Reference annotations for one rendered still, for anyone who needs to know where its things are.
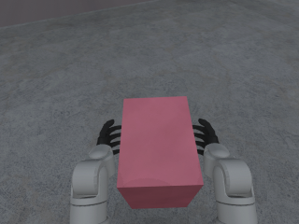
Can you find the carton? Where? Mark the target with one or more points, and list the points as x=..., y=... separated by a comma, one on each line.
x=159, y=165

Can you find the robot left forearm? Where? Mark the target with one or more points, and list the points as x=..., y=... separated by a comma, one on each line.
x=89, y=187

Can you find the robot left hand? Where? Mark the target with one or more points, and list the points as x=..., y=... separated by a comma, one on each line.
x=105, y=137

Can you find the robot right forearm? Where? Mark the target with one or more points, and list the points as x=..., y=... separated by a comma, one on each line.
x=233, y=188

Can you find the robot right hand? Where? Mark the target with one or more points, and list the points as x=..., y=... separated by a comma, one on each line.
x=209, y=136

